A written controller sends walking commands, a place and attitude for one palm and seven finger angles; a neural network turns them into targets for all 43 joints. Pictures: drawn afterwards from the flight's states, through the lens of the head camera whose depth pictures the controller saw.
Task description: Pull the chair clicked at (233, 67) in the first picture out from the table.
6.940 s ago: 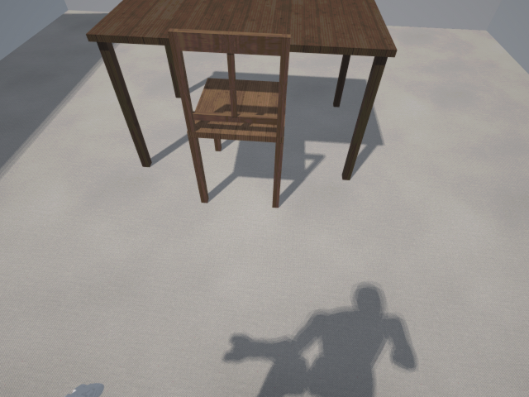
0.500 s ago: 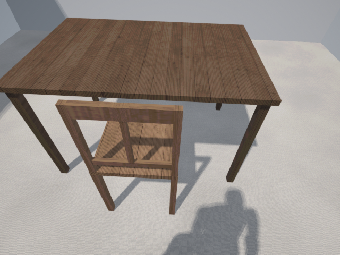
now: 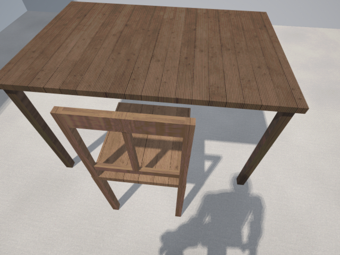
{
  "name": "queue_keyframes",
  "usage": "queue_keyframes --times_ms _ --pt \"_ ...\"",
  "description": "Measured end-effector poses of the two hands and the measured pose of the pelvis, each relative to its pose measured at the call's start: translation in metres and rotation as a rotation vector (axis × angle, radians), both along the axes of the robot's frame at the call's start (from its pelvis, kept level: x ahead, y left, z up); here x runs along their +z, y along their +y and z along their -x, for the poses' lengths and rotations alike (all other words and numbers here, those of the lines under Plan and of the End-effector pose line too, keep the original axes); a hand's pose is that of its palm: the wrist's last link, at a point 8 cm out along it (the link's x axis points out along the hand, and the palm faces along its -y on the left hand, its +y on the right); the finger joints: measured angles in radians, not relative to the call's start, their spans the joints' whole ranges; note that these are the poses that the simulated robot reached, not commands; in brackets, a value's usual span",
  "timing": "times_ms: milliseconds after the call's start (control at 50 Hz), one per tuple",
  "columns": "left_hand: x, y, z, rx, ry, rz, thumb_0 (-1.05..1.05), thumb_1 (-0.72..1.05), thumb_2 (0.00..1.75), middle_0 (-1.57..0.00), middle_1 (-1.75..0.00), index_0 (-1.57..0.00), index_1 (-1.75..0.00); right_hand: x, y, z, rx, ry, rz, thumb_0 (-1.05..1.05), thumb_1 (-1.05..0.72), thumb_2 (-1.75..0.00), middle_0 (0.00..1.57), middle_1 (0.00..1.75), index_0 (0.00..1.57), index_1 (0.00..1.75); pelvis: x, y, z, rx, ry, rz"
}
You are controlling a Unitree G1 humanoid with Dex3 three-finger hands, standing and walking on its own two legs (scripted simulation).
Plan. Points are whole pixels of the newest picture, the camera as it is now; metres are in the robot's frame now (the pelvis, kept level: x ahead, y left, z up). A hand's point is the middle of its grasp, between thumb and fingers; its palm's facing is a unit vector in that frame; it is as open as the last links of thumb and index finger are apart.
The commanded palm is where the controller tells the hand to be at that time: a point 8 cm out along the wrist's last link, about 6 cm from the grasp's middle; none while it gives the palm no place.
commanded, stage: come to a stop and stand still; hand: left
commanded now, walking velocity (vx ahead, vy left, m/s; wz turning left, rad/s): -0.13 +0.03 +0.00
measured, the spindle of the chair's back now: (131, 151) +0.43 +0.16 -0.12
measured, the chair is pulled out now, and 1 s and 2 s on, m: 0.00 0.00 0.00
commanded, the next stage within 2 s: look again from close up in 0.68 s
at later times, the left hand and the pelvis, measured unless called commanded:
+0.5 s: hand out of the picture +0.01 +0.20 -0.17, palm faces +0.02 -0.98 -0.19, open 7.3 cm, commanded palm none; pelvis -0.02 +0.03 +0.01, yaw -1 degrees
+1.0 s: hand out of the picture -0.03 +0.19 -0.17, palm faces +0.01 -0.98 -0.21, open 7.3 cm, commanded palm none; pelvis -0.01 +0.02 +0.00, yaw -1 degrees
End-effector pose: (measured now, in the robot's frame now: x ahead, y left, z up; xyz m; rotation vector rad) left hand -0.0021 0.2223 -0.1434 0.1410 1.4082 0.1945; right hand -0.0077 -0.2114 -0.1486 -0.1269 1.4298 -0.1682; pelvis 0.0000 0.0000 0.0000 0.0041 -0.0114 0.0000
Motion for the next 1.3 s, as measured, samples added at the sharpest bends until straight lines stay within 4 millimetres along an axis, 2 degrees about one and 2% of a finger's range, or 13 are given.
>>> queue_keyframes --times_ms 100,200,280,380,540,680,840,920,1020,1160,1300 --pt "0.006 0.007 -0.022 -0.024 -0.06 -0.048 0.01 0.92 0.9 -0.2 -0.3 -0.2 -0.3 -0.007 -0.015 -0.009 -0.026 0.008 0.003 0.01 -0.91 -0.9 0.2 0.3 0.2 0.3 -0.003 -0.006 -0.001 0.005 0.013 0.006" --pt "0.007 0.011 -0.027 -0.047 -0.086 -0.042 0.0 0.91 0.9 -0.2 -0.3 -0.2 -0.3 0.0 -0.021 -0.027 -0.011 -0.043 0.029 0.01 -0.91 -0.9 0.2 0.3 0.2 0.3 0.0 0.0 0.01 -0.005 0.007 0.008" --pt "-0.002 0.018 -0.027 -0.06 -0.094 -0.007 0.0 0.91 0.9 -0.2 -0.3 -0.2 -0.3 0.006 -0.015 -0.035 0.0 -0.116 0.051 0.01 -0.91 -0.9 0.2 0.3 0.2 0.3 -0.003 0.012 0.016 -0.018 -0.007 0.013" --pt "-0.002 0.026 -0.024 -0.055 -0.099 0.014 0.0 0.91 0.9 -0.2 -0.3 -0.2 -0.3 0.016 0.003 -0.029 0.03 -0.126 0.042 0.01 -0.91 -0.9 0.2 0.3 0.2 0.3 0.003 0.021 0.019 -0.025 -0.015 -0.002" --pt "0.005 0.031 0.008 -0.052 -0.041 0.02 0.0 0.91 0.9 -0.2 -0.3 -0.2 -0.3 0.02 0.009 -0.021 0.028 -0.116 0.033 0.01 -0.93 -0.9 0.2 0.3 0.2 0.3 0.01 0.028 0.019 -0.026 -0.012 0.003" --pt "0.008 0.028 0.041 -0.038 0.057 0.021 0.0 0.91 0.9 -0.2 -0.3 -0.2 -0.3 0.017 0.012 -0.001 0.015 -0.065 0.013 0.01 -0.93 -0.9 0.2 0.3 0.2 0.3 0.012 0.028 0.016 -0.028 -0.007 -0.001" --pt "0.008 0.019 0.056 -0.033 0.087 0.015 0.0 0.91 0.9 -0.2 -0.3 -0.2 -0.3 0.01 0.02 0.019 0.017 -0.015 -0.025 0.01 -0.91 -0.9 0.2 0.3 0.2 0.3 0.009 0.024 0.016 -0.016 -0.001 0.008" --pt "0.007 0.017 0.05 -0.036 0.063 0.014 0.0 0.91 0.9 -0.2 -0.3 -0.2 -0.3 0.003 0.021 0.019 0.027 -0.038 -0.04 0.01 -0.91 -0.9 0.2 0.3 0.2 0.3 0.005 0.023 0.015 -0.006 0.003 0.008" --pt "0.01 0.015 0.031 -0.044 0.012 0.001 0.0 0.91 0.9 -0.2 -0.3 -0.2 -0.3 -0.001 0.02 0.013 0.024 -0.058 -0.051 0.02 -0.92 -0.9 0.2 0.3 0.2 0.3 0.004 0.021 0.01 -0.012 -0.004 0.0" --pt "0.013 0.01 0.001 -0.068 -0.047 -0.009 0.0 0.91 0.9 -0.2 -0.3 -0.2 -0.3 0.0 0.01 0.006 0.015 -0.071 -0.046 0.02 -0.92 -0.9 0.2 0.3 0.2 0.3 0.005 0.013 0.005 -0.022 -0.005 -0.008" --pt "0.014 0.006 -0.015 -0.076 -0.07 -0.016 0.01 0.92 0.9 -0.2 -0.3 -0.2 -0.3 0.003 0.0 0.001 0.015 -0.064 -0.037 0.01 -0.91 -0.9 0.2 0.3 0.2 0.3 0.006 0.004 0.001 -0.023 -0.005 -0.009"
